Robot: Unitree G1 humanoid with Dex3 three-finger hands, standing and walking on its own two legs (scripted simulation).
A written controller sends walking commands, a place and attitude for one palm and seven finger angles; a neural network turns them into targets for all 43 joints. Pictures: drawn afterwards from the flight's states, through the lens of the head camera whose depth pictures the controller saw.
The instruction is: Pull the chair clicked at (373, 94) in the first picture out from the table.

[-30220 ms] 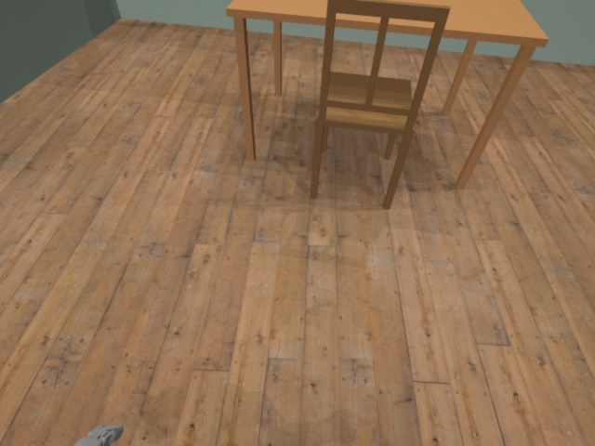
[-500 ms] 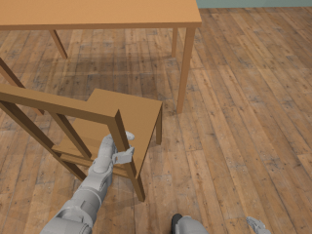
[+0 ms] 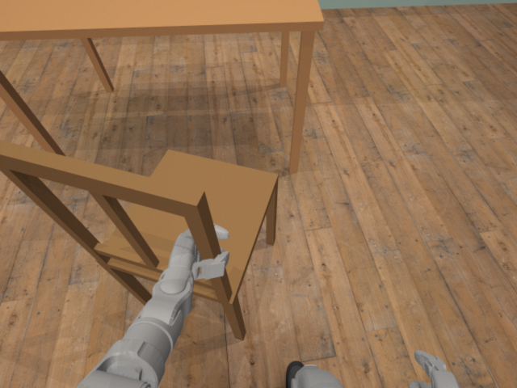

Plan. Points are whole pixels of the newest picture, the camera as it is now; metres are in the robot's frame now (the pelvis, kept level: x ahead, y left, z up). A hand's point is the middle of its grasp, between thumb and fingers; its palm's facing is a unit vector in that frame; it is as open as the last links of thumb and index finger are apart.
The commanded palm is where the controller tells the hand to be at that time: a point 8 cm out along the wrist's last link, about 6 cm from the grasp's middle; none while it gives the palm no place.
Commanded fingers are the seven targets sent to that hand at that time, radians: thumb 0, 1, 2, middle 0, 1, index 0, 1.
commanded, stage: stop walking, hand still on the chair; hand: left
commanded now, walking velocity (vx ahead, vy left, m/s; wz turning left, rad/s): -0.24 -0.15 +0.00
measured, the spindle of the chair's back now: (130, 232) +0.41 +0.25 -0.07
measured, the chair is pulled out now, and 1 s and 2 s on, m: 0.50 0.57 0.57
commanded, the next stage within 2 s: open the thumb and straighten the fingers in 1.06 s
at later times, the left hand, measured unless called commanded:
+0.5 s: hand (215, 305) +0.25 +0.07 -0.05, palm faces -0.12 -0.99 -0.12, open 6.2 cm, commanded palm +0.24 +0.13 -0.04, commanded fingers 0.00 0.90 0.90 -0.50 -1.45 -0.50 -1.45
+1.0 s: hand (215, 306) +0.25 +0.07 -0.05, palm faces -0.17 -0.98 -0.11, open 6.1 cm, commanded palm +0.24 +0.13 -0.04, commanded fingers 0.00 0.90 0.90 -0.50 -1.45 -0.50 -1.45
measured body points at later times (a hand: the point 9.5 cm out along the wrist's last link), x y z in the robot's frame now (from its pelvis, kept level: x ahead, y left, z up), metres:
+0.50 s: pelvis +0.00 -0.01 +0.00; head -0.01 -0.03 +0.45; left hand +0.26 +0.13 -0.04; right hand +0.11 -0.26 -0.12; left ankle -0.04 +0.14 -0.72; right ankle +0.10 -0.11 -0.72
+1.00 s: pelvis +0.04 +0.01 +0.01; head +0.04 +0.00 +0.46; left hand +0.26 +0.13 -0.04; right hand +0.20 -0.21 -0.09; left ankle -0.04 +0.14 -0.72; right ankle +0.10 -0.11 -0.72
